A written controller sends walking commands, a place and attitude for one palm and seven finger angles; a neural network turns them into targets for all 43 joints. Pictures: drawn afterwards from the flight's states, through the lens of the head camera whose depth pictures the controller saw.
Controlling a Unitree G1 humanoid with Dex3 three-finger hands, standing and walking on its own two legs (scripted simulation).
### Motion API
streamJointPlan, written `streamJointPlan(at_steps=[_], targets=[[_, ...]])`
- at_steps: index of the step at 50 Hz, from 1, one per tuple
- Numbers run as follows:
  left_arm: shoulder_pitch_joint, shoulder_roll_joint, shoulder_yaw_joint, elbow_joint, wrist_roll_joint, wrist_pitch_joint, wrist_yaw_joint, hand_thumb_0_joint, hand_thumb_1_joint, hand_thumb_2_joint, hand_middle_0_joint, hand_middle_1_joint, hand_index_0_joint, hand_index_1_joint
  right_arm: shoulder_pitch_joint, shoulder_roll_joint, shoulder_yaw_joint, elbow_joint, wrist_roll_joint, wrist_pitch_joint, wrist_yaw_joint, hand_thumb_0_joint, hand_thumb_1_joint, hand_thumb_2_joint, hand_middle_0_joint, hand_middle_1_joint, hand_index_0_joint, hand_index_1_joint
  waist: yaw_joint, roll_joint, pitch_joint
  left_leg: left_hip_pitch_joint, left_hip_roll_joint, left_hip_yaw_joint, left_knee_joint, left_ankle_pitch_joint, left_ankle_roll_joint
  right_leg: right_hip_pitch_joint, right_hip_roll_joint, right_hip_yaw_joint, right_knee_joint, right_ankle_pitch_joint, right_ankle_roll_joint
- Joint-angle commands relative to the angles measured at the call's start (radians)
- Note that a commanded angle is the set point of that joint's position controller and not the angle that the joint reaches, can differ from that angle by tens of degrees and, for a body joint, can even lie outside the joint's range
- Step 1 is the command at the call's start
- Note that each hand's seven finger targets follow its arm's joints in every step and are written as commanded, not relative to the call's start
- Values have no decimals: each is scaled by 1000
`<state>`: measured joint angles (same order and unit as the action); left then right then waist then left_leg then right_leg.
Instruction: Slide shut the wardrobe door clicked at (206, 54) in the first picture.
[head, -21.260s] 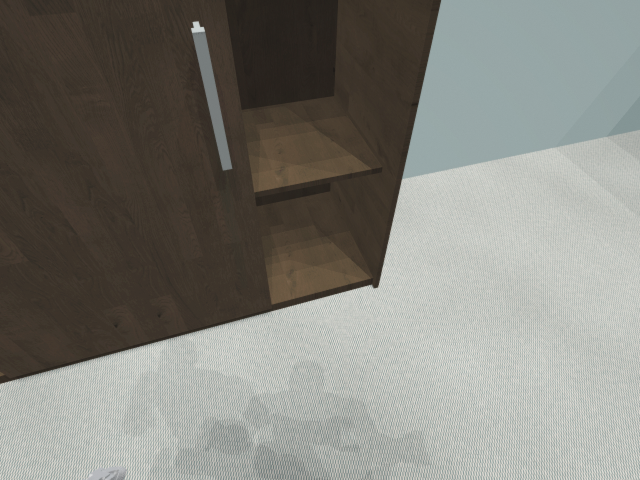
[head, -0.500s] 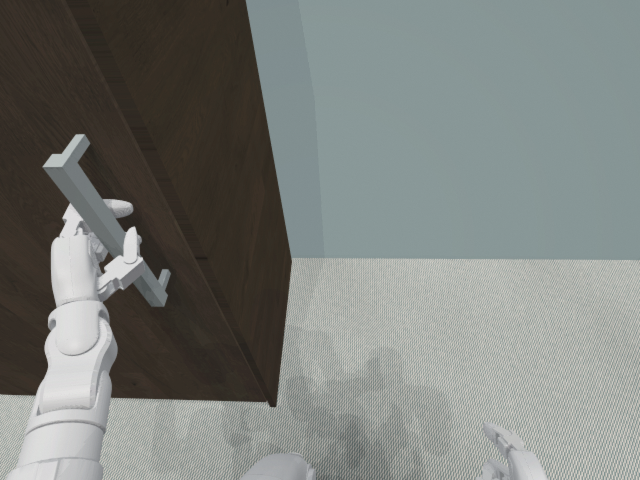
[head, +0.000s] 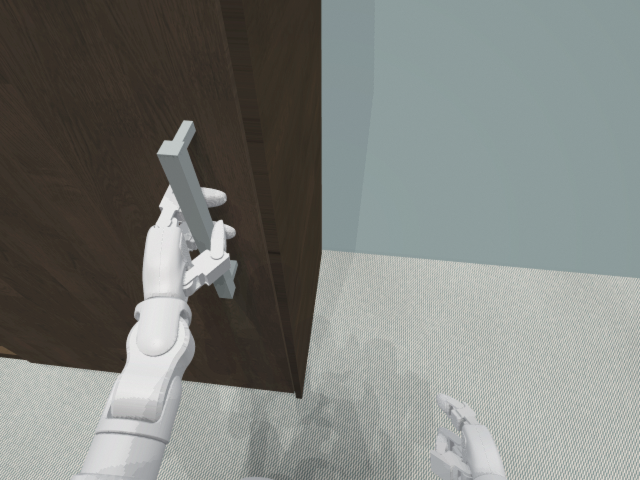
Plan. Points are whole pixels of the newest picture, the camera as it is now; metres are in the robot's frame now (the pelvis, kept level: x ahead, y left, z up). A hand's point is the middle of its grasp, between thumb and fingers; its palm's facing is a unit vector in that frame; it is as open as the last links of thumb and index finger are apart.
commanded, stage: stop walking and hold the door there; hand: left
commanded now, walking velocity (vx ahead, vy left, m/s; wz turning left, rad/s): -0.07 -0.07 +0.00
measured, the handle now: (210, 224) +0.38 +0.19 +0.10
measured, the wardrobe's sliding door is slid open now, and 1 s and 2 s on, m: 0.00 0.00 0.00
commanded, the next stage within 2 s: loosen the grip on the handle in 0.32 s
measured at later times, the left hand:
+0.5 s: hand (213, 244) +0.34 +0.17 +0.11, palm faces +0.11 -0.98 -0.19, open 6.4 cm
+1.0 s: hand (210, 253) +0.33 +0.17 +0.10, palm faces +0.20 -0.98 -0.08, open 14.2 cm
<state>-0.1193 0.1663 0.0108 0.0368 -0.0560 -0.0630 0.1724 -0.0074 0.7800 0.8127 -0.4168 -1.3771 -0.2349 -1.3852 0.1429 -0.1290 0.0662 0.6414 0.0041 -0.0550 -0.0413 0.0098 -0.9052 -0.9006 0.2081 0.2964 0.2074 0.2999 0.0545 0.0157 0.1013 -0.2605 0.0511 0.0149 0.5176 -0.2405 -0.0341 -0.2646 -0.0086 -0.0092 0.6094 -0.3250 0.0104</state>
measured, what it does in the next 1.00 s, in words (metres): stands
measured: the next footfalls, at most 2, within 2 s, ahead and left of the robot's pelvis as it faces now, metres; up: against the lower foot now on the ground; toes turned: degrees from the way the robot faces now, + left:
none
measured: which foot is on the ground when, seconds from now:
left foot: down 0.00-1.00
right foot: down 0.00-1.00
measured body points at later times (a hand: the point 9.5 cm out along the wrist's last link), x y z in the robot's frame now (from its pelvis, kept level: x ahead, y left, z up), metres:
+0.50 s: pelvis +0.00 +0.00 +0.01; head +0.01 +0.00 +0.46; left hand +0.33 +0.22 +0.12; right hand +0.17 -0.23 -0.09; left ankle +0.02 +0.14 -0.73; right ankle +0.00 -0.11 -0.73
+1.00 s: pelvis -0.02 +0.02 -0.01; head -0.02 +0.01 +0.44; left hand +0.32 +0.23 +0.10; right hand +0.12 -0.23 -0.10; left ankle +0.02 +0.14 -0.73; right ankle +0.00 -0.11 -0.73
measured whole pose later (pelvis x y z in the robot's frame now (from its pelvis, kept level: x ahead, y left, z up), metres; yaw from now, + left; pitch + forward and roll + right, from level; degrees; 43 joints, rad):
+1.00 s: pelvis -0.02 +0.02 -0.01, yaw -1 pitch +0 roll +0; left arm -0.22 0.18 0.08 0.33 -0.07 -0.12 0.15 0.00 -0.51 0.22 -0.32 -1.23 -0.29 -1.22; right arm 0.28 -0.22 0.02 0.70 0.02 -0.21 -0.05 0.01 -0.91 -0.90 0.21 0.30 0.20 0.30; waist 0.00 0.00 -0.03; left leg -0.35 0.04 0.03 0.61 -0.26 -0.01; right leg -0.32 -0.01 0.01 0.62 -0.30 0.01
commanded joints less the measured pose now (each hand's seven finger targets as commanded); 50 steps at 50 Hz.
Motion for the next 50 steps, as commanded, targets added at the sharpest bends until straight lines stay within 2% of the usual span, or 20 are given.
streamJointPlan(at_steps=[1, 2, 5, 12, 20, 21, 22, 23, 24, 25, 26, 27, 28, 30, 33, 36, 39, 42, 43, 50], targets=[[-291, -14, -182, -328, 48, -107, -76, 0, 900, 900, -450, -1400, -450, -1400, -73, -160, -63, -145, 3, -46, -9, 0, -900, -900, 200, 300, 200, 300, -73, 111, -363, 280, 161, -70, -33, 532, 88, 43, -10, 10, -173, 274, -9], [-279, 6, -167, -305, 49, -99, -77, 0, 900, 900, -450, -1400, -450, -1400, -87, -160, -62, -151, 2, -46, -15, 0, -900, -900, 200, 300, 200, 300, -77, 88, -339, 213, 120, -39, -47, 412, 57, 62, -27, 17, -186, 328, -9], [-236, 50, -104, -282, 32, -94, -65, 0, 900, 900, -450, -1400, -450, -1400, -57, -158, -70, -145, 8, -40, -29, 0, -900, -900, 200, 300, 200, 300, -86, -86, -408, 229, 49, 27, 12, 390, 29, 123, -92, 62, -192, 631, -26], [-223, 38, -110, -252, 25, -99, -67, 0, 900, 900, -450, -1400, -450, -1400, -81, -169, -68, -162, 8, -22, -48, 0, -900, -900, 200, 300, 200, 300, -84, 27, -361, 270, 43, 25, -84, 381, 39, 70, -48, 12, -236, 403, -3], [-216, 2, -156, -197, 29, -113, -68, 0, 900, 900, -450, -1400, -450, -1400, -78, -173, -63, -160, 2, -18, -55, 0, -900, -900, 200, 300, 200, 300, -79, 26, -326, 277, 35, 19, -137, 333, 42, 47, -31, 5, -276, 305, -3], [-840, 864, 633, -285, 135, -141, -40, 0, 900, 900, -450, -1400, -450, -1400, -6, -260, -172, -175, -14, -24, -43, 0, -900, -900, 200, 300, 200, 300, 1, -320, -98, 97, 81, 25, -24, 301, 94, -34, -51, 133, -375, 472, 30], [-986, 535, 429, -11, 73, -12, -79, 0, 779, 842, -450, -1400, -450, -1400, -115, -255, -208, -44, -40, -60, -34, 0, -900, -900, 200, 300, 200, 300, -54, 0, -407, 165, -38, 21, -98, 483, 47, 176, -21, 12, -159, 710, -79], [-521, 66, 129, 241, 31, 33, -126, 0, 658, 783, -450, -1400, -450, -1400, 58, -216, -169, -52, 14, -102, -7, 0, -900, -900, 200, 300, 200, 300, -58, -100, -483, 248, -19, 36, -117, 597, 4, 101, 28, -73, -110, 600, -53], [-320, -11, 152, 129, -62, 25, -152, 0, 538, 725, -450, -1400, -450, -1400, 45, -224, -152, -88, 42, -121, 11, 0, -900, -900, 200, 300, 200, 300, -15, 2, -544, 317, -20, 25, -53, 656, 8, 73, 40, -66, -106, 556, -39], [-291, 49, 202, -11, -121, -7, -143, 0, 417, 667, -450, -1400, -450, -1400, 8, -229, -149, -106, 33, -134, 16, 0, -900, -900, 200, 300, 200, 300, 25, 116, -589, 332, -31, 39, -29, 598, -1, 116, 25, -51, -111, 518, -38], [-262, 59, 194, -14, -120, -17, -124, 0, 296, 608, -450, -1400, -450, -1400, -12, -226, -137, -111, 26, -142, 23, 0, -900, -900, 200, 300, 200, 300, 11, 98, -524, 273, -37, 51, -34, 461, 6, 96, 20, -53, -125, 462, -34], [-236, 50, 172, 43, -93, -22, -97, 0, 175, 550, -450, -1400, -450, -1400, -10, -228, -128, -106, 25, -139, 31, 0, -900, -900, 200, 300, 200, 300, -9, 12, -423, 179, -33, 37, -45, 339, 10, 62, 24, -67, -133, 370, -28], [-300, -12, 59, 23, -53, -37, -74, 0, 54, 492, -450, -1400, -450, -1400, -15, -223, -119, -122, 28, -139, 38, 0, -900, -900, 200, 300, 200, 300, -46, -52, -336, 116, -30, 29, -50, 222, 23, -2, 22, -65, -134, 267, -20], [-350, 14, 19, 30, 27, -59, -34, 0, -188, 375, -450, -1400, -450, -1400, -8, -217, -116, -135, 33, -145, 36, 0, -900, -900, 200, 300, 200, 300, -54, -42, -272, 55, -30, 24, -56, 33, 36, -83, 14, -45, -139, 86, -19], [-480, 42, 5, 54, 62, -85, -13, 0, -550, 200, -423, -1367, -423, -1367, -14, -215, -106, -144, 36, -164, 19, 0, -900, -900, 200, 300, 200, 300, -57, -30, -256, 12, -40, 19, -64, -143, 45, -122, 10, -20, -146, -65, -26], [-500, 56, 21, 105, 21, -109, -37, 0, -550, 200, -383, -1317, -383, -1317, -18, -217, -93, -140, 40, -185, -2, 0, -900, -900, 200, 300, 200, 300, -50, -95, -231, -23, -49, 26, -44, -195, 54, -134, 8, 2, -173, -165, -22], [-564, 65, 23, 140, 14, -118, -40, 0, -550, 200, -343, -1267, -343, -1267, -10, -220, -87, -120, 41, -198, -14, 0, -900, -900, 200, 300, 200, 300, -56, -63, -219, -38, -49, 16, -38, -246, 51, -155, 8, 1, -162, -192, -21], [-513, 206, 164, 100, 6, -124, -18, 0, -550, 200, -303, -1217, -303, -1217, -19, -227, -90, -115, 32, -201, -22, 0, -900, -900, 200, 300, 200, 300, -13, -30, -302, -30, -52, 23, -36, -209, 51, -91, 6, 8, -159, -178, -24], [-497, 147, 130, 99, -8, -125, -20, 0, -550, 200, -290, -1200, -290, -1200, -24, -218, -86, -124, 31, -203, -21, 0, -900, -900, 200, 300, 200, 300, -17, -57, -302, -33, -49, 21, -35, -191, 55, -80, 3, 4, -159, -156, -22], [-435, 126, 106, 6, -10, -132, -18, 0, -550, 200, -250, -1150, -250, -1150, 16, -224, -93, -107, 17, -217, -19, 0, -900, -900, 200, 300, 200, 300, -28, -2, -339, 30, -35, 19, 6, 55, 53, -58, 13, -18, -104, 101, -28]])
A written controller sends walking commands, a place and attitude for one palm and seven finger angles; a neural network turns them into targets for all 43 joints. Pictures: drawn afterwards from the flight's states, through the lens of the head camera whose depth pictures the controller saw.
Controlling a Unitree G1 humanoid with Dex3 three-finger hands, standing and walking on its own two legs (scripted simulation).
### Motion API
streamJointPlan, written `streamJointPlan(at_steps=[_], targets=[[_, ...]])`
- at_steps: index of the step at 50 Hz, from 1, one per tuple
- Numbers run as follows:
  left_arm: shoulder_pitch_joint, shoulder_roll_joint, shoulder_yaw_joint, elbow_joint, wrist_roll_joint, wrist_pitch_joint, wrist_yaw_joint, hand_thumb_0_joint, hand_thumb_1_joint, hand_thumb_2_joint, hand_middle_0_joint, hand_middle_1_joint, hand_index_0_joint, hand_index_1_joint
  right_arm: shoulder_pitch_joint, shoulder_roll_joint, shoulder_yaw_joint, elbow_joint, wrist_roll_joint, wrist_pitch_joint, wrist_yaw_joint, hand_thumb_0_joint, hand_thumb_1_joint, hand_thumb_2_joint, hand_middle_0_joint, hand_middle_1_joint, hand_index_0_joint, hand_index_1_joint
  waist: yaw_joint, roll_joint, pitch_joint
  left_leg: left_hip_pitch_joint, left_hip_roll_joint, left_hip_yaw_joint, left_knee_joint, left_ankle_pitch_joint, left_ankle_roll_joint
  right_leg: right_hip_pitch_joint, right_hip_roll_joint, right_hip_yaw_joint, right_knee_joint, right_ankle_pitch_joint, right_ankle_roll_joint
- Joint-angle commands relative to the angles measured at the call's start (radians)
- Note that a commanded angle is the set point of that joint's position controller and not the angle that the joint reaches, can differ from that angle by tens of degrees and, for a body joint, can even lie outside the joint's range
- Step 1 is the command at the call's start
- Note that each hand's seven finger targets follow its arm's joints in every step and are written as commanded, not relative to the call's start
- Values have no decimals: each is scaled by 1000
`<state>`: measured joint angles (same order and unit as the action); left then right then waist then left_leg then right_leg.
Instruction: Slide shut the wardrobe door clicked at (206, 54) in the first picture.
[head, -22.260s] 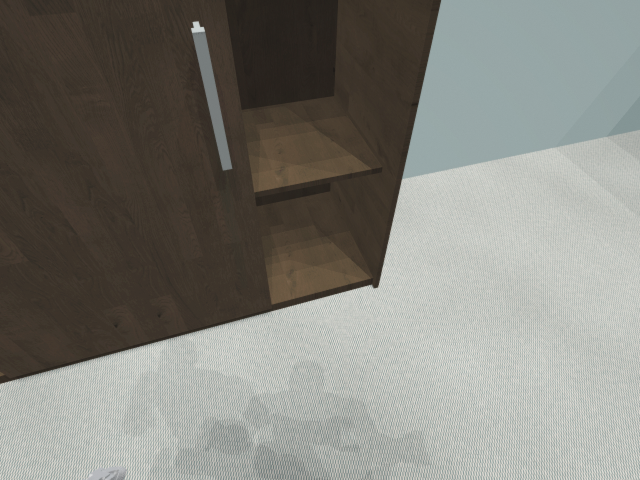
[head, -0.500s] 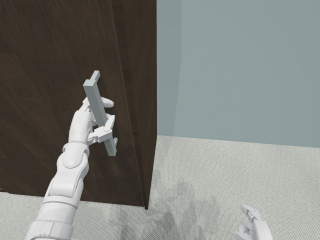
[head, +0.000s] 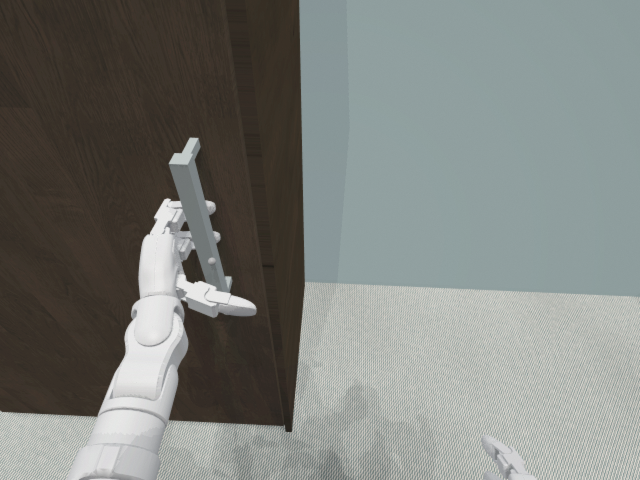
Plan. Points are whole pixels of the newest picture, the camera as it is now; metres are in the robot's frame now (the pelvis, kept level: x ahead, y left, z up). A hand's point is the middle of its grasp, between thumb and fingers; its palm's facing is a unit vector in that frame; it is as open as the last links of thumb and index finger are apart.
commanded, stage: slip the hand off the handle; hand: left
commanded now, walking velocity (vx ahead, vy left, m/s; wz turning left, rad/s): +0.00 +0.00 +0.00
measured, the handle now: (209, 236) +0.39 +0.18 +0.10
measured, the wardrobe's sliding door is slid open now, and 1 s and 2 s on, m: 0.00 0.00 0.00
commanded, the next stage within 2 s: draw the hand back to the body in 1.38 s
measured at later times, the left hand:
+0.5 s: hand (169, 265) +0.34 +0.22 +0.10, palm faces +0.27 -0.96 -0.10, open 14.6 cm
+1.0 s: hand (145, 302) +0.29 +0.23 +0.10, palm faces +0.27 -0.96 -0.11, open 14.6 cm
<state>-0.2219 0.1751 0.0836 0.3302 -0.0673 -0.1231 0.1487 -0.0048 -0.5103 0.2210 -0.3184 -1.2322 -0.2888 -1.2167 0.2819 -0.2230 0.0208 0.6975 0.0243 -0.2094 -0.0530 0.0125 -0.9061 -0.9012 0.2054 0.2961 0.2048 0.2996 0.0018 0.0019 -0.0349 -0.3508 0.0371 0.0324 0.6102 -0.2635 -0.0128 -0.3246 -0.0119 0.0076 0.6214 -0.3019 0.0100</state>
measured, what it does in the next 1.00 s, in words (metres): stands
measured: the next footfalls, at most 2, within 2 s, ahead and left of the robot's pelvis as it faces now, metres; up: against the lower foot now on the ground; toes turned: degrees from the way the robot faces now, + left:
none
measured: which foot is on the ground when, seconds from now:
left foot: down 0.00-1.00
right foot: down 0.00-1.00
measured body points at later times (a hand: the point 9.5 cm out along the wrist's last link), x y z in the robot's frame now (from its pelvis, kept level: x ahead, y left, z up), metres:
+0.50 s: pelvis +0.03 +0.00 +0.00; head +0.02 +0.00 +0.45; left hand +0.32 +0.27 +0.11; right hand +0.20 -0.22 -0.09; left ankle +0.04 +0.13 -0.73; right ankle +0.02 -0.13 -0.73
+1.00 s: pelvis +0.03 +0.00 +0.00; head +0.02 -0.02 +0.45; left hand +0.27 +0.28 +0.11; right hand +0.19 -0.24 -0.09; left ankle +0.04 +0.13 -0.73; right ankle +0.02 -0.13 -0.73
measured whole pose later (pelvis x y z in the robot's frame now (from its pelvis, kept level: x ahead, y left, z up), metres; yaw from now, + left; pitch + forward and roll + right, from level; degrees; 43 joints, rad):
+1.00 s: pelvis +0.03 +0.00 +0.00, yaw +1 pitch +2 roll +0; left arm 0.13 0.25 0.24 0.07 -0.19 -0.16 -0.05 -0.01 -0.55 0.20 -0.26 -1.15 -0.26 -1.15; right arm 0.27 -0.24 0.01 0.66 0.03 -0.21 -0.06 0.01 -0.91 -0.90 0.20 0.30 0.20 0.30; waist 0.03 0.04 -0.08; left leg -0.38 0.04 0.01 0.67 -0.33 -0.02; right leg -0.34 -0.01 -0.01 0.66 -0.37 0.01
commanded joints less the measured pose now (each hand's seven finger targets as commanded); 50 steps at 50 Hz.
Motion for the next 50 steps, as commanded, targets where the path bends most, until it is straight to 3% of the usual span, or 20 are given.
streamJointPlan(at_steps=[1, 4, 5, 6, 9, 14, 17, 22, 24, 27, 29, 31, 32, 34, 35, 38, 40, 41, 47, 50], targets=[[-325, 121, 38, -299, -2, -66, 5, 0, -550, 200, -250, -1150, -250, -1150, -114, -131, -50, -159, -4, -60, -6, 0, -900, -900, 200, 300, 200, 300, 17, -2, -216, 132, -20, 0, -78, 112, 31, 4, 18, -37, -111, 116, -26], [-269, 92, 26, -334, -12, -48, 0, 0, -550, 200, -250, -1150, -250, -1150, -108, -128, -52, -164, -4, -52, -1, 0, -900, -900, 200, 300, 200, 300, 24, -9, -234, 142, -18, -4, -73, 170, 24, 25, 18, -46, -92, 177, -25], [-198, 72, 25, -235, -10, -35, 0, 0, -550, 200, -250, -1150, -250, -1150, -93, -127, -54, -149, -4, -44, -1, 0, -900, -900, 200, 300, 200, 300, 13, -47, -183, 115, -18, -4, -63, 167, 23, -5, 21, -52, -89, 181, -23], [-177, 92, 48, -255, -14, -32, 0, 0, -550, 200, -250, -1150, -250, -1150, -91, -133, -54, -157, -5, -37, 2, 0, -900, -900, 200, 300, 200, 300, 26, -46, -196, 100, -22, -4, -59, 166, 22, 2, 18, -52, -85, 184, -21], [-207, 147, 81, -316, 1, -39, -1, 0, -550, 200, -250, -1150, -250, -1150, -109, -128, -55, -170, -4, -17, 0, 0, -900, -900, 200, 300, 200, 300, 30, 5, -222, 112, -23, 3, -54, 179, 22, 11, 15, -44, -75, 190, -26], [-195, 129, 70, -357, -19, -60, -27, 0, -550, 200, -250, -1150, -250, -1150, -113, -124, -51, -177, -4, -10, -3, 0, -900, -900, 200, 300, 200, 300, 27, 2, -237, 130, -19, -9, -38, 207, 22, 11, 19, -47, -63, 217, -27], [-221, 176, 105, -333, -29, -71, -55, 0, -550, 200, -250, -1150, -250, -1150, -111, -130, -50, -164, -1, -9, -12, 0, -900, -900, 200, 300, 200, 300, 15, 1, -214, 118, -20, -13, -31, 189, 24, -9, 22, -45, -64, 204, -26], [-180, 182, 112, -320, -54, -75, -113, 0, -550, 200, -250, -1150, -250, -1150, -108, -131, -48, -169, 7, -14, -15, 0, -900, -900, 200, 300, 200, 300, 22, 40, -222, 115, -22, -19, -25, 201, 19, -4, 23, -46, -54, 218, -31], [-181, 191, 126, -306, -65, -75, -127, 0, -550, 200, -250, -1150, -250, -1150, -106, -135, -49, -166, 10, -18, -17, 0, -900, -900, 200, 300, 200, 300, 19, -4, -208, 103, -21, -25, -24, 197, 21, -7, 23, -47, -55, 223, -28], [-177, 207, 136, -318, -71, -76, -142, 0, -550, 200, -250, -1150, -250, -1150, -105, -136, -50, -166, 10, -23, -21, 0, -900, -900, 200, 300, 200, 300, 20, 34, -214, 106, -22, -24, -20, 199, 20, -12, 23, -47, -52, 220, -28], [-176, 204, 140, -311, -75, -81, -146, 0, -550, 200, -250, -1150, -250, -1150, -103, -137, -50, -163, 10, -27, -22, 0, -900, -900, 200, 300, 200, 300, 19, -1, -219, 100, -22, -30, -22, 194, 21, -12, 22, -50, -50, 215, -27], [-201, 235, 167, -309, -78, -86, -148, 0, -550, 200, -250, -1150, -250, -1150, -106, -141, -49, -160, 10, -28, -23, 0, -900, -900, 200, 300, 200, 300, 18, 0, -221, 94, -26, -27, -18, 179, 23, -17, 21, -46, -53, 210, -25], [-187, 283, 214, -293, -79, -85, -148, 0, -550, 200, -250, -1150, -250, -1150, -105, -146, -52, -157, 9, -28, -27, 0, -900, -900, 200, 300, 200, 300, 27, 1, -219, 82, -26, -24, -19, 172, 24, -12, 23, -43, -56, 201, -25], [-204, 294, 229, -262, -82, -90, -157, 0, -550, 200, -250, -1150, -250, -1150, -108, -143, -48, -152, 12, -25, -31, 0, -900, -900, 200, 300, 200, 300, 22, 2, -212, 68, -29, -20, -19, 156, 25, -13, 20, -38, -58, 192, -24], [-176, 258, 204, -267, -87, -92, -167, 0, -550, 200, -250, -1150, -250, -1150, -112, -138, -48, -159, 12, -28, -30, 0, -900, -900, 200, 300, 200, 300, 29, 26, -220, 72, -32, -17, -20, 156, 25, -11, 20, -38, -57, 192, -24], [-66, 246, 201, -316, -98, -105, -187, 0, -550, 200, -250, -1150, -250, -1150, -111, -135, -52, -176, 11, -40, -22, 0, -900, -900, 200, 300, 200, 300, 44, 51, -254, 91, -29, -18, -15, 207, 25, 17, 20, -42, -45, 239, -28], [16, 256, 219, -353, -109, -108, -193, 0, -550, 200, -250, -1150, -250, -1150, -113, -136, -56, -186, 11, -47, -17, 0, -900, -900, 200, 300, 200, 300, 57, 27, -258, 84, -27, -16, -14, 216, 25, 32, 22, -44, -42, 255, -26], [22, 244, 205, -377, -113, -107, -197, 0, -550, 200, -250, -1150, -250, -1150, -116, -136, -54, -190, 10, -48, -16, 0, -900, -900, 200, 300, 200, 300, 48, 12, -242, 80, -29, -15, -14, 215, 27, 26, 22, -45, -45, 261, -23], [175, 271, 253, -488, -130, -98, -192, 0, -550, 200, -250, -1150, -250, -1150, -137, -134, -54, -202, 9, -60, -16, 0, -900, -900, 200, 300, 200, 300, 59, 4, -182, 53, -31, -6, -19, 163, 30, 11, 19, -45, -60, 206, -17], [188, 263, 245, -532, -140, -109, -200, 0, -550, 200, -250, -1150, -250, -1150, -148, -129, -50, -200, 9, -69, -22, 0, -900, -900, 200, 300, 200, 300, 46, 5, -164, 54, -34, -9, -16, 122, 32, -15, 18, -43, -71, 158, -14]])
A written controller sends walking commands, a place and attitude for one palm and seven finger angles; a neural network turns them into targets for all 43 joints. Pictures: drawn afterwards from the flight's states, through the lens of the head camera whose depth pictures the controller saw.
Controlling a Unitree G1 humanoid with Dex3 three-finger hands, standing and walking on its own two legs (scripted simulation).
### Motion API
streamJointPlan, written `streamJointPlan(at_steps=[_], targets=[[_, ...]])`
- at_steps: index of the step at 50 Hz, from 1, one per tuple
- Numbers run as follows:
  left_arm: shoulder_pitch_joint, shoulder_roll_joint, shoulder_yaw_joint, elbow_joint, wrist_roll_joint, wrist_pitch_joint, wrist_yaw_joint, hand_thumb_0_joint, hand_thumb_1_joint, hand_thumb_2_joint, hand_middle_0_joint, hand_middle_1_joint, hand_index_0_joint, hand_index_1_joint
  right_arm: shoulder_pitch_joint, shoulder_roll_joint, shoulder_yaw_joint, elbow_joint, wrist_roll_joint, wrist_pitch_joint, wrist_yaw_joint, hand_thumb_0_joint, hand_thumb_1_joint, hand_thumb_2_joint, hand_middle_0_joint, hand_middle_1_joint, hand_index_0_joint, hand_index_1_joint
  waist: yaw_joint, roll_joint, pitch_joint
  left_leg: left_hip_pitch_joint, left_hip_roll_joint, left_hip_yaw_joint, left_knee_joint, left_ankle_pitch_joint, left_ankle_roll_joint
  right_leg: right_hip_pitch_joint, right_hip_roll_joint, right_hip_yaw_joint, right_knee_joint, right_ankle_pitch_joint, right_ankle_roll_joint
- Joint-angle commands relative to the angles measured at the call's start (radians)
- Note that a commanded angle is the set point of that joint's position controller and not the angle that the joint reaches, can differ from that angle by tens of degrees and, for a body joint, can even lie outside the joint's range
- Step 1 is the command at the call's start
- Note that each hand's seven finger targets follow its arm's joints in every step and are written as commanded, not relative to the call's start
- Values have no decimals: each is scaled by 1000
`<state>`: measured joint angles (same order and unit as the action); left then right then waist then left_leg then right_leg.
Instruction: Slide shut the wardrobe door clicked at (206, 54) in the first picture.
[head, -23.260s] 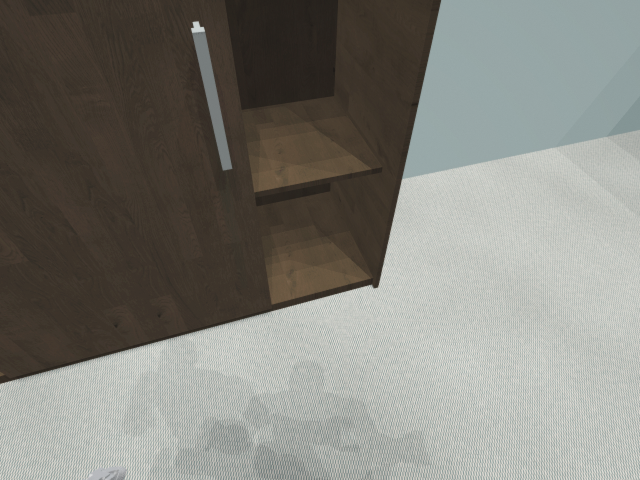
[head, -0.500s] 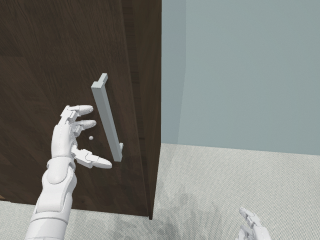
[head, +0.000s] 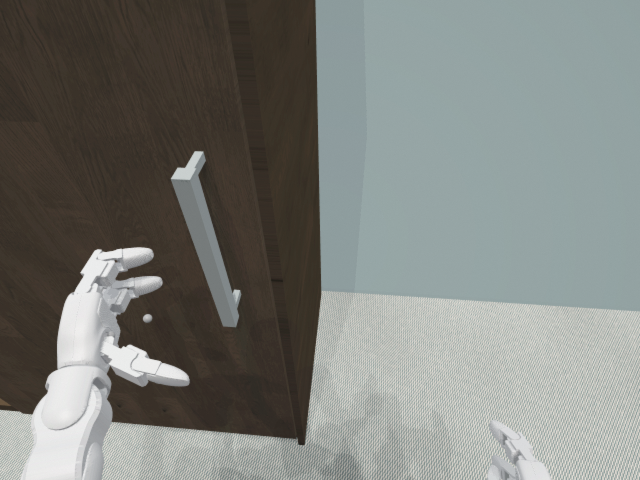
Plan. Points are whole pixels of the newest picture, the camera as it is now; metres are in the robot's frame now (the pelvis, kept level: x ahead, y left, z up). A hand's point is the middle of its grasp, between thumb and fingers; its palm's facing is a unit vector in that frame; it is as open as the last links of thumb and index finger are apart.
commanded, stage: slip the hand off the handle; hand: left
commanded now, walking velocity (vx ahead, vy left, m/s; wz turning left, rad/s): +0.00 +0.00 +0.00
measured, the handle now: (216, 250) +0.37 +0.17 +0.11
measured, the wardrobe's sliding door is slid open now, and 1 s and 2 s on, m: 0.00 0.00 0.00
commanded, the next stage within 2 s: draw the hand back to the body in 0.38 s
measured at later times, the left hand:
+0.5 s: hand (116, 379) +0.19 +0.23 +0.10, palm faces +0.25 -0.96 -0.13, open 14.6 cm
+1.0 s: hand (85, 381) +0.18 +0.24 +0.13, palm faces +0.10 -0.99 -0.09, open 14.6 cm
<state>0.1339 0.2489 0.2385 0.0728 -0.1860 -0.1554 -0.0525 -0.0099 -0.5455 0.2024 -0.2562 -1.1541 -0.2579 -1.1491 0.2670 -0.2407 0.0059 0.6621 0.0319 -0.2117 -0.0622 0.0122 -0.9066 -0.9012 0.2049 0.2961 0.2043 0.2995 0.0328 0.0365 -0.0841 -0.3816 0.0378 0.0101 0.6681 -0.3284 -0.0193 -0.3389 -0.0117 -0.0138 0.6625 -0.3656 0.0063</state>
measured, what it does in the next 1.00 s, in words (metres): stands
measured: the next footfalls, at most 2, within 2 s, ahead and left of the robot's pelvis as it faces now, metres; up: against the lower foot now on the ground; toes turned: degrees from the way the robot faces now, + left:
none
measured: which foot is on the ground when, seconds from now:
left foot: down 0.00-1.00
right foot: down 0.00-1.00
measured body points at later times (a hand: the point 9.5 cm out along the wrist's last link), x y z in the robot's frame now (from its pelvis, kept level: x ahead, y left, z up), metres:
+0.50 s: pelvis +0.00 +0.00 +0.00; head -0.02 -0.01 +0.45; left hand +0.17 +0.28 +0.11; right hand +0.19 -0.21 -0.07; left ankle +0.01 +0.13 -0.72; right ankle -0.01 -0.12 -0.72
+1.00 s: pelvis -0.01 +0.01 +0.00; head -0.04 +0.00 +0.45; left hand +0.16 +0.29 +0.14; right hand +0.20 -0.21 -0.04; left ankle +0.01 +0.13 -0.72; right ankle -0.01 -0.12 -0.72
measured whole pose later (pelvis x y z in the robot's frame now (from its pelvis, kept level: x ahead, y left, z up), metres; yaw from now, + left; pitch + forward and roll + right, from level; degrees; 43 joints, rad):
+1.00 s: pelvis -0.01 +0.01 +0.00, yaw +2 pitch -2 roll -1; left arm 0.39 0.32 0.31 -0.24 -0.34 0.00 -0.31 -0.01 -0.53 0.21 -0.25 -1.14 -0.26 -1.14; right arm 0.25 -0.25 0.05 0.64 0.07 -0.38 -0.11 0.01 -0.90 -0.90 0.21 0.30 0.21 0.30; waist 0.06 0.05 -0.08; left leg -0.32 0.03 -0.02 0.69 -0.34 -0.01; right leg -0.24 -0.02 -0.05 0.63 -0.36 0.02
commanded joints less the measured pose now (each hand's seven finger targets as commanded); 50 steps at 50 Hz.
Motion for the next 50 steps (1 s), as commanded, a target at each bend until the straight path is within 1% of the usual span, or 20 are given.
streamJointPlan(at_steps=[1, 7, 9, 13, 17, 19, 21, 22, 23, 25, 26, 28, 30, 32, 33, 35, 40, 45, 48, 50], targets=[[-170, 192, 87, -286, -23, -82, -4, 0, -550, 200, -250, -1150, -250, -1150, -138, -111, -34, -161, 3, -71, -17, 0, -900, -900, 200, 300, 200, 300, 9, -17, -99, 84, -35, 12, -71, 176, 39, -12, 18, -18, -115, 209, -10], [-126, 178, 64, -309, -40, -83, -40, 0, -550, 200, -250, -1150, -250, -1150, -137, -110, -22, -150, 5, -94, -29, 0, -900, -900, 200, 300, 200, 300, -3, -4, -57, 72, -37, -5, -71, 103, 39, -43, 17, -19, -127, 124, -10], [-63, 180, 78, -308, -51, -76, -51, 0, -550, 200, -250, -1150, -250, -1150, -145, -109, -22, -157, 6, -101, -31, 0, -900, -900, 200, 300, 200, 300, 12, -1, -71, 69, -38, -6, -71, 97, 39, -33, 14, -17, -129, 115, -11], [-36, 172, 65, -354, -52, -63, -59, 0, -550, 200, -250, -1150, -250, -1150, -143, -108, -15, -166, 6, -114, -31, 0, -900, -900, 200, 300, 200, 300, 12, -2, -71, 69, -36, -20, -73, 106, 38, -26, 14, -28, -117, 126, -12], [62, 170, 66, -429, -49, -57, -52, 0, -550, 200, -250, -1150, -250, -1150, -138, -105, -15, -178, 2, -130, -24, 0, -900, -900, 200, 300, 200, 300, 28, 26, -98, 80, -36, -27, -66, 145, 36, -6, 15, -35, -99, 168, -17], [145, 164, 77, -449, -52, -55, -47, 0, -550, 200, -250, -1150, -250, -1150, -138, -101, -17, -184, -1, -135, -19, 0, -900, -900, 200, 300, 200, 300, 36, -5, -94, 71, -34, -29, -63, 159, 34, -2, 15, -43, -90, 185, -16], [127, 163, 71, -472, -56, -53, -45, 0, -550, 200, -250, -1150, -250, -1150, -140, -103, -14, -181, -1, -134, -19, 0, -900, -900, 200, 300, 200, 300, 21, -12, -61, 56, -35, -28, -54, 154, 35, -26, 15, -42, -91, 185, -13], [139, 175, 87, -464, -53, -49, -41, 0, -550, 200, -250, -1150, -250, -1150, -138, -104, -15, -176, 0, -134, -21, 0, -900, -900, 200, 300, 200, 300, 27, -7, -41, 43, -34, -29, -57, 133, 33, -29, 17, -42, -94, 157, -14], [115, 158, 63, -482, -52, -52, -40, 0, -550, 200, -250, -1150, -250, -1150, -142, -104, -11, -180, 2, -136, -20, 0, -900, -900, 200, 300, 200, 300, 17, 15, -36, 46, -35, -35, -59, 121, 33, -44, 15, -42, -91, 140, -15], [116, 163, 73, -486, -54, -56, -36, 0, -550, 200, -250, -1150, -250, -1150, -136, -106, -15, -175, 0, -140, -25, 0, -900, -900, 200, 300, 200, 300, 14, 0, -44, 47, -34, -38, -51, 111, 33, -55, 16, -42, -89, 125, -15], [91, 172, 13, -470, -95, -61, -157, 0, -550, 200, -250, -1150, -250, -1150, -121, -131, -3, -177, 8, -154, -31, 0, -900, -900, 200, 300, 200, 300, -35, -12, -69, 77, -34, -40, -46, 107, 42, -35, 14, -34, -98, 142, -17], [56, 252, 90, -493, -132, -61, -259, 0, -550, 200, -250, -1150, -250, -1150, -141, -125, -1, -185, 20, -177, -49, 0, -900, -900, 200, 300, 200, 300, -6, 50, -110, 96, -38, -36, -40, 124, 46, 1, 12, -21, -103, 181, -22], [53, 262, 133, -453, -165, -37, -302, 0, -550, 200, -250, -1150, -250, -1150, -150, -121, 5, -183, 24, -193, -58, 0, -900, -900, 200, 300, 200, 300, 8, 15, -86, 88, -38, -45, -49, 137, 46, 8, 17, -32, -105, 201, -20], [95, 260, 181, -409, -195, -4, -300, 0, -550, 200, -250, -1150, -250, -1150, -156, -116, 5, -179, 30, -202, -59, 0, -900, -900, 200, 300, 200, 300, 32, 46, -63, 85, -37, -46, -65, 130, 37, 15, 22, -38, -114, 182, -22], [101, 225, 161, -396, -205, 12, -295, 0, -550, 200, -250, -1150, -250, -1150, -162, -111, 11, -184, 31, -206, -58, 0, -900, -900, 200, 300, 200, 300, 27, 11, -34, 73, -37, -49, -76, 117, 35, 7, 21, -47, -116, 172, -18], [109, 230, 177, -408, -210, 36, -281, 0, -550, 200, -250, -1150, -250, -1150, -161, -117, 5, -189, 32, -210, -54, 0, -900, -900, 200, 300, 200, 300, 35, 5, -49, 78, -37, -47, -81, 123, 36, 13, 23, -48, -118, 172, -17], [153, 218, 141, -491, -184, 67, -277, 0, -550, 200, -250, -1150, -250, -1150, -156, -115, 2, -207, 33, -223, -40, 0, -900, -900, 200, 300, 200, 300, 32, 23, -53, 103, -32, -38, -87, 154, 38, 24, 23, -49, -119, 209, -17], [122, 246, 174, -524, -177, 76, -259, 0, -550, 200, -250, -1150, -250, -1150, -159, -120, 3, -201, 34, -230, -49, 0, -900, -900, 200, 300, 200, 300, 29, 17, -22, 113, -28, -51, -108, 113, 37, 14, 28, -52, -138, 150, -19], [98, 260, 186, -540, -172, 87, -249, 0, -441, 252, -246, -1086, -246, -1086, -165, -116, 9, -193, 38, -232, -55, 0, -900, -900, 200, 300, 200, 300, 29, 69, -1, 122, -28, -49, -120, 90, 34, 11, 27, -49, -156, 119, -21], [93, 257, 184, -540, -175, 94, -252, 0, -369, 287, -244, -1044, -244, -1044, -165, -118, 9, -192, 37, -234, -59, 0, -900, -900, 200, 300, 200, 300, 28, 41, -11, 134, -28, -51, -122, 99, 38, 17, 29, -49, -161, 130, -19]])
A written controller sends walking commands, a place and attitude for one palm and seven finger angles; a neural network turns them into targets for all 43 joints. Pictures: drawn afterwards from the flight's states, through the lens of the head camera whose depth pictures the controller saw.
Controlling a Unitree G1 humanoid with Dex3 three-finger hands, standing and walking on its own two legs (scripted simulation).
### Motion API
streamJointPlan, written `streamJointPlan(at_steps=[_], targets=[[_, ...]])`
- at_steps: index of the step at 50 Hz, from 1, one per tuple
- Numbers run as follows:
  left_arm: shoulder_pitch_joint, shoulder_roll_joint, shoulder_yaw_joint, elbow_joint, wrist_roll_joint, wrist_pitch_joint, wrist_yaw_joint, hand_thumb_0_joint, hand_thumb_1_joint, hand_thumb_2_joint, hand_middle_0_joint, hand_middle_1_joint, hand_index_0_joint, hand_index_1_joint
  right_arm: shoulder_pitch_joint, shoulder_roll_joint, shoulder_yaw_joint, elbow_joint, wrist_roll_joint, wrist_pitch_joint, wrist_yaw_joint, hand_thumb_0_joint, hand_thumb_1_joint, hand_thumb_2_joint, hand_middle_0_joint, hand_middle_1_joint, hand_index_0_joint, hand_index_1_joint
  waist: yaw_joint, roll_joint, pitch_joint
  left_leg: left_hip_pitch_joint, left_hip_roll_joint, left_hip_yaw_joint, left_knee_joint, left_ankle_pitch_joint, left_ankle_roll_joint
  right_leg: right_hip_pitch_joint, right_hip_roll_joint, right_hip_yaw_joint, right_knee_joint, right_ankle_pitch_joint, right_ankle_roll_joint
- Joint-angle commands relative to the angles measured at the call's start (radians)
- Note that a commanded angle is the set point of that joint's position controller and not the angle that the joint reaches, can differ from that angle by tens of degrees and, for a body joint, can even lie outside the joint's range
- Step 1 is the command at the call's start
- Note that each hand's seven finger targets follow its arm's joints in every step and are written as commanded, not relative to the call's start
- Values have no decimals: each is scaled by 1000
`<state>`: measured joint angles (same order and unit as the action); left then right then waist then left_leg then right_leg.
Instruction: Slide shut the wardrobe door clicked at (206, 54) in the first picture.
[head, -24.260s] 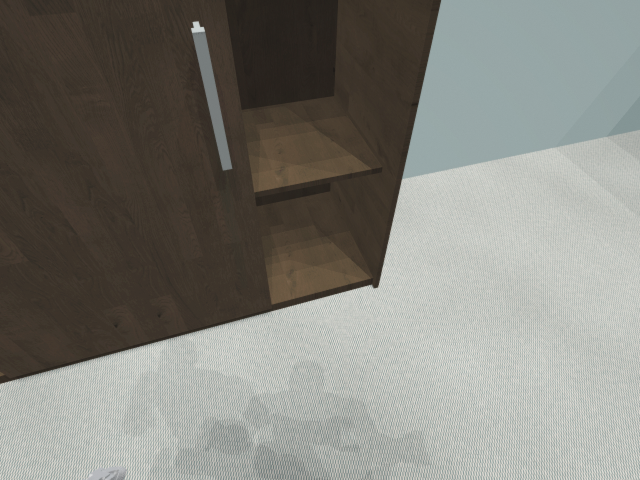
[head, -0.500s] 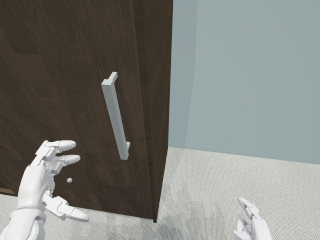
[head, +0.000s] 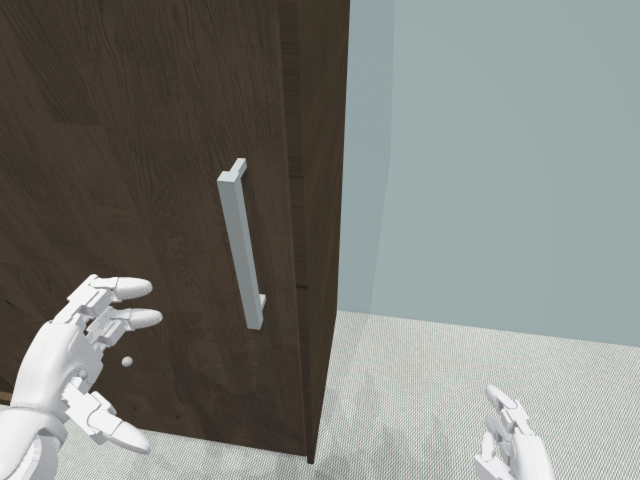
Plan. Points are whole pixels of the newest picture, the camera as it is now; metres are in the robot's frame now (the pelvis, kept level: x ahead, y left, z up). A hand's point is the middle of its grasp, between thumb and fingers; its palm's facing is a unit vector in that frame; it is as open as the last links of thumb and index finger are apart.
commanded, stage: draw the hand back to the body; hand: left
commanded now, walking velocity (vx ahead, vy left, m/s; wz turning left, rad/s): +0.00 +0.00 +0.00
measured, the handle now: (248, 253) +0.38 +0.15 +0.11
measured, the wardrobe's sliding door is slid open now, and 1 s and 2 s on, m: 0.00 0.00 0.00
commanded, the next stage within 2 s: step back with the hand held close in 1.08 s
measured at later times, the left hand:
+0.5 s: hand (95, 323) +0.21 +0.26 +0.16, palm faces +0.41 -0.83 -0.38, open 10.7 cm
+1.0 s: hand (91, 314) +0.21 +0.26 +0.18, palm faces +0.44 -0.82 -0.37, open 7.5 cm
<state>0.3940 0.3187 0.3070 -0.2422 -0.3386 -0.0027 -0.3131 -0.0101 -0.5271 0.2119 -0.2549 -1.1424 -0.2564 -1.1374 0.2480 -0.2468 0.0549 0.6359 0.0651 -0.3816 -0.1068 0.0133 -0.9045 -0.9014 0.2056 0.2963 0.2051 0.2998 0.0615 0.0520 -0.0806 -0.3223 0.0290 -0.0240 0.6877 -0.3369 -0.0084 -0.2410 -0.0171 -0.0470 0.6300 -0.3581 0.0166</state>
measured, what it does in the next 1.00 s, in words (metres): stands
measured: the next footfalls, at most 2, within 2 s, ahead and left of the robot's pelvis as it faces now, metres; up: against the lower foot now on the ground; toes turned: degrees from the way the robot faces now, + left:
none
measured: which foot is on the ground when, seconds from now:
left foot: down 0.00-1.00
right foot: down 0.00-1.00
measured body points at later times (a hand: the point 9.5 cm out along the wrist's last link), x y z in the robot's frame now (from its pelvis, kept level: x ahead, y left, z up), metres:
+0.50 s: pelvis +0.01 +0.00 +0.01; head -0.02 -0.02 +0.46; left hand +0.18 +0.30 +0.18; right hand +0.19 -0.22 -0.07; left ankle +0.02 +0.12 -0.72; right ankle -0.01 -0.13 -0.72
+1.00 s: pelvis +0.02 +0.00 +0.02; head -0.01 -0.02 +0.47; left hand +0.18 +0.30 +0.20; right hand +0.21 -0.22 -0.06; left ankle +0.02 +0.12 -0.72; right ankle -0.01 -0.13 -0.72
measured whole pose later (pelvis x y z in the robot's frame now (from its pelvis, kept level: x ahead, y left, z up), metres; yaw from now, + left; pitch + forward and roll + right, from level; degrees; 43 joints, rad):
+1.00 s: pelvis +0.02 +0.00 +0.02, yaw -2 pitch -5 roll +0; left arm 0.45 0.34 0.33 -0.37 -0.08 -0.08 0.10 0.02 0.87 0.89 -0.21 -0.32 -0.21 -0.31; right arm 0.20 -0.21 0.01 0.64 0.00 -0.15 -0.08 0.01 -0.91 -0.90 0.21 0.30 0.20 0.30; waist 0.08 0.06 0.01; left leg -0.11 0.03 0.01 0.47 -0.26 -0.01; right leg -0.06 -0.02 -0.02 0.43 -0.29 0.02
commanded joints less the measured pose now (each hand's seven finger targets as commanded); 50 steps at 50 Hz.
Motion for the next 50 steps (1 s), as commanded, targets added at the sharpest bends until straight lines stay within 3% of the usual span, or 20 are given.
streamJointPlan(at_steps=[1, 2, 3, 4, 9, 11, 12, 19, 23, 26, 28, 35, 36, 38, 41, 45, 48, 49, 50], targets=[[-200, 304, 157, -329, 146, -97, 193, 0, -332, 305, -242, -1023, -242, -1023, -158, -99, -56, -169, -36, -32, -11, 0, -900, -900, 200, 300, 200, 300, 41, 26, 68, 43, -19, -3, -165, 95, 21, -74, 24, 34, -197, 108, -36], [-148, 238, 121, -285, 167, -97, 268, 0, -296, 322, -241, -1001, -241, -1001, -146, -92, -52, -161, -40, -20, -9, 0, -900, -900, 200, 300, 200, 300, 18, 12, 111, 40, -18, 3, -171, 49, 13, -88, 12, 27, -214, 57, -38], [-111, 172, 66, -265, 193, -99, 309, 0, -260, 340, -240, -980, -240, -980, -147, -88, -51, -160, -44, 1, -4, 0, -900, -900, 200, 300, 200, 300, 9, 13, 108, 58, -12, 7, -174, 45, 14, -78, 6, 21, -212, 52, -38], [-86, 153, 41, -260, 209, -104, 339, 0, -224, 357, -239, -959, -239, -959, -144, -86, -52, -161, -43, 19, 1, 0, -900, -900, 200, 300, 200, 300, 5, 7, 92, 76, -7, 6, -179, 46, 15, -66, 2, 17, -203, 56, -36], [-82, 169, 24, -326, 258, -141, 412, 0, -43, 445, -232, -853, -232, -853, -152, -90, -63, -163, -55, 64, 9, 0, -900, -900, 200, 300, 200, 300, 4, 43, 10, 143, -3, 8, -219, 82, 21, 7, -7, 16, -198, 102, -35], [-64, 181, 39, -322, 265, -145, 426, 0, 30, 480, -230, -810, -230, -810, -159, -89, -65, -160, -58, 74, 10, 0, -900, -900, 200, 300, 200, 300, 9, 7, 14, 152, 0, 10, -228, 123, 22, 24, -7, 13, -204, 132, -35], [-73, 197, 52, -331, 270, -148, 430, 0, 66, 497, -229, -789, -229, -789, -157, -91, -65, -156, -59, 80, 9, 0, -900, -900, 200, 300, 200, 300, 10, 18, 11, 159, 0, 6, -239, 132, 19, 37, -7, 9, -206, 137, -36], [-47, 198, 87, -302, 270, -148, 434, 0, 320, 620, -220, -640, -220, -640, -174, -81, -69, -153, -59, 121, 10, 0, -900, -900, 200, 300, 200, 300, 16, -28, 47, 187, 6, 21, -257, 214, 19, 62, -6, 6, -226, 208, -32], [-24, 200, 98, -314, 269, -153, 432, 0, 465, 690, -215, -555, -215, -555, -175, -78, -72, -154, -60, 133, 17, 0, -900, -900, 200, 300, 200, 300, 21, 17, 40, 210, 5, 26, -262, 256, 18, 81, -8, 7, -228, 250, -33], [-12, 207, 116, -323, 264, -152, 430, 0, 574, 743, -211, -491, -211, -491, -176, -78, -78, -156, -60, 144, 21, 0, -900, -900, 200, 300, 200, 300, 22, -30, 26, 220, 7, 34, -259, 295, 19, 96, -7, 7, -231, 295, -30], [-27, 203, 115, -323, 265, -150, 429, 0, 646, 777, -209, -449, -209, -449, -179, -77, -76, -156, -59, 153, 22, 0, -900, -900, 200, 300, 200, 300, 20, 11, 53, 214, 8, 36, -266, 289, 16, 93, -8, 9, -238, 288, -31], [-56, 227, 150, -356, 263, -150, 434, 0, 900, 900, -200, -300, -200, -300, -179, -76, -81, -157, -61, 167, 21, 0, -900, -900, 200, 300, 200, 300, 22, 21, 23, 244, 6, 43, -266, 327, 16, 115, -7, 10, -243, 330, -30], [-47, 220, 144, -339, 261, -148, 432, 0, 900, 900, -200, -300, -200, -300, -183, -75, -82, -159, -60, 169, 20, 0, -900, -900, 200, 300, 200, 300, 22, -4, 33, 245, 6, 44, -267, 323, 19, 108, -7, 11, -248, 329, -28], [-33, 200, 130, -302, 260, -141, 429, 0, 900, 900, -200, -300, -200, -300, -181, -75, -79, -157, -60, 177, 20, 0, -900, -900, 200, 300, 200, 300, 19, 0, 62, 234, 6, 46, -272, 308, 18, 102, -7, 9, -256, 315, -27], [-58, 208, 132, -327, 260, -144, 429, 0, 900, 900, -200, -300, -200, -300, -186, -77, -83, -160, -61, 181, 21, 0, -900, -900, 200, 300, 200, 300, 19, -14, 47, 243, 5, 44, -277, 301, 19, 106, -5, 10, -260, 304, -27], [-55, 215, 135, -352, 264, -147, 431, 0, 900, 900, -200, -300, -200, -300, -187, -75, -82, -161, -63, 180, 21, 0, -900, -900, 200, 300, 200, 300, 22, 35, 26, 256, 3, 45, -278, 305, 19, 117, -7, 13, -261, 307, -30], [-54, 218, 138, -352, 264, -145, 432, 0, 900, 900, -200, -300, -200, -300, -190, -73, -82, -160, -63, 179, 20, 0, -900, -900, 200, 300, 200, 300, 21, 15, 37, 250, 2, 46, -278, 306, 18, 115, -6, 12, -265, 312, -29], [-46, 219, 143, -338, 260, -142, 432, 0, 900, 900, -200, -300, -200, -300, -189, -73, -81, -160, -63, 179, 19, 0, -900, -900, 200, 300, 200, 300, 22, -19, 44, 247, 3, 45, -278, 300, 20, 111, -6, 10, -268, 309, -26], [-50, 217, 139, -347, 262, -144, 431, 0, 900, 900, -200, -300, -200, -300, -190, -73, -83, -161, -64, 180, 19, 0, -900, -900, 200, 300, 200, 300, 22, -3, 31, 252, 3, 48, -278, 306, 21, 117, -7, 12, -267, 315, -27]])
